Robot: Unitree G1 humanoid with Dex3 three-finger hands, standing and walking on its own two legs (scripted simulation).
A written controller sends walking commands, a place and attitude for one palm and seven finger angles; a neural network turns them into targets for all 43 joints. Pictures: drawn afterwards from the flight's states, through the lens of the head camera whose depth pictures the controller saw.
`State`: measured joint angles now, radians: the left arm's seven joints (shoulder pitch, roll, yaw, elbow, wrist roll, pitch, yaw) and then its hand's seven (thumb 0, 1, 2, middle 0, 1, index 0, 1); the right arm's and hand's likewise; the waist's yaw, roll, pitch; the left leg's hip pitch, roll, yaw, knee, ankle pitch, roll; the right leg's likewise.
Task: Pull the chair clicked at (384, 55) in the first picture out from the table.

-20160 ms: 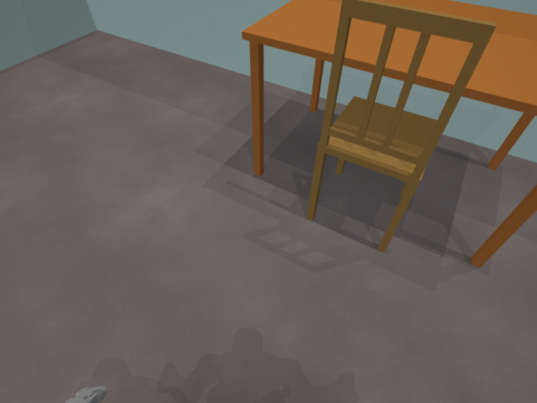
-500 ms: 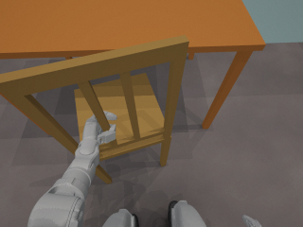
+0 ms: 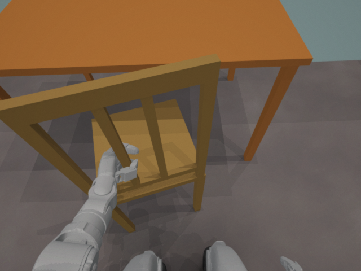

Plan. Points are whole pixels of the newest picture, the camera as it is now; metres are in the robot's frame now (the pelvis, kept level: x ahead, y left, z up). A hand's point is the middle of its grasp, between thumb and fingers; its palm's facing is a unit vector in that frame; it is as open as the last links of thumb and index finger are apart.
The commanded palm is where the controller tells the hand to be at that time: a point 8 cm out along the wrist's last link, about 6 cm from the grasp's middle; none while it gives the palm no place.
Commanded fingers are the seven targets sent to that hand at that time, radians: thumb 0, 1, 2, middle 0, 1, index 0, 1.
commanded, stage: step backward, pulling the chair out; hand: left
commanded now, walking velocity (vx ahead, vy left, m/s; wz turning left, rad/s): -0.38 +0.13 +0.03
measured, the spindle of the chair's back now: (121, 154) +0.38 +0.16 -0.01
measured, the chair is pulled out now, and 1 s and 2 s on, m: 0.21 0.23 0.30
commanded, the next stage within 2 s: none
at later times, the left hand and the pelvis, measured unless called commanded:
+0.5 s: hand (131, 171) +0.35 +0.14 -0.05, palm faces +0.04 -0.98 -0.20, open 5.5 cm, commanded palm +0.36 +0.19 -0.04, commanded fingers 0.00 0.90 0.90 -0.50 -1.45 -0.50 -1.45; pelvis -0.02 +0.00 +0.01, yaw +1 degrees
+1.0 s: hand (130, 177) +0.33 +0.14 -0.05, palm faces +0.03 -0.98 -0.20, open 5.5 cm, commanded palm +0.34 +0.19 -0.04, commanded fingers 0.00 0.90 0.90 -0.50 -1.45 -0.50 -1.45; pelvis -0.04 +0.01 +0.01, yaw +2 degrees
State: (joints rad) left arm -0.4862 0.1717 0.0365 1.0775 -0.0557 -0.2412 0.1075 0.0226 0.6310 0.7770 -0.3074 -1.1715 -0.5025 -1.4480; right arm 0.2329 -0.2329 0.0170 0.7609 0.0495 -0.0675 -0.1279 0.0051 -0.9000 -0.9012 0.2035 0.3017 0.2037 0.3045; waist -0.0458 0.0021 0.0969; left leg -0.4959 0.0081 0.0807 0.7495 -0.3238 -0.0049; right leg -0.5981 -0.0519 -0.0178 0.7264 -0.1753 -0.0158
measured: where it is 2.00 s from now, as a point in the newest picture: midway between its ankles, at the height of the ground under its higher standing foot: outside the picture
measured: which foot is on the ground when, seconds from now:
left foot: down 0.00-1.00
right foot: down 0.00-1.00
